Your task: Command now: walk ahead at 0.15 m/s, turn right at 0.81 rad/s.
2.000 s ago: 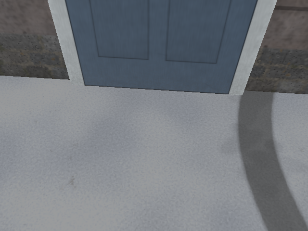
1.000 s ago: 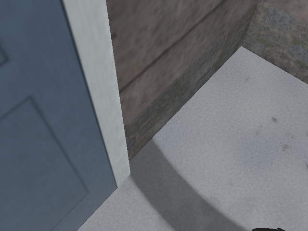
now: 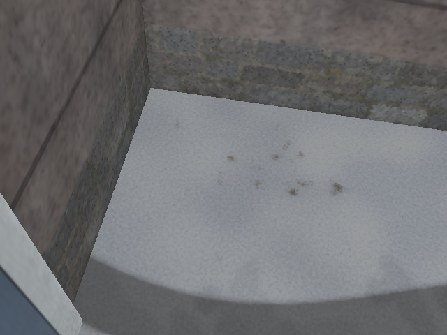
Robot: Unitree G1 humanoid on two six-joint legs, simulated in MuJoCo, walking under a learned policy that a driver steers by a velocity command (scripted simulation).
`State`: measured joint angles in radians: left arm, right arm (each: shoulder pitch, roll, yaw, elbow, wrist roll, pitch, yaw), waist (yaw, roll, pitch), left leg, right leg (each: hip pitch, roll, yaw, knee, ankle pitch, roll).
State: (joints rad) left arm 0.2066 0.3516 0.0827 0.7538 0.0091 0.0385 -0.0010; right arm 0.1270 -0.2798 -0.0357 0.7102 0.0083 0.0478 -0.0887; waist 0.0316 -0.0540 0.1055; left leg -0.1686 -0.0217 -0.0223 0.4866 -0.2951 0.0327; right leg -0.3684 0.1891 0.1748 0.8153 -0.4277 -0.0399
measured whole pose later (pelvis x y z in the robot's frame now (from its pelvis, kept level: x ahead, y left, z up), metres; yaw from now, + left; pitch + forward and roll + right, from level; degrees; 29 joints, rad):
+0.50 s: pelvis +0.15 -0.17 -0.04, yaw -27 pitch +1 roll +1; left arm 0.09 0.35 0.08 0.67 0.01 0.02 -0.06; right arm 0.40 -0.32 -0.07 0.88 -0.02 -0.05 0.01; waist -0.03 0.03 0.02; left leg -0.02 0.22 0.16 0.97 -0.47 -0.05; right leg -0.54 0.04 -0.09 0.85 -0.34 -0.15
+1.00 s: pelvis +0.36 -0.39 -0.01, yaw -39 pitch -3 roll +2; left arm 0.24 0.26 0.02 0.88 0.02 -0.04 0.04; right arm 0.35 -0.27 -0.01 0.95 -0.01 -0.05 -0.02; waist -0.05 0.01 0.11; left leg -0.31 -0.09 0.14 0.46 -0.10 0.13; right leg -0.32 0.19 0.12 1.33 -0.41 0.01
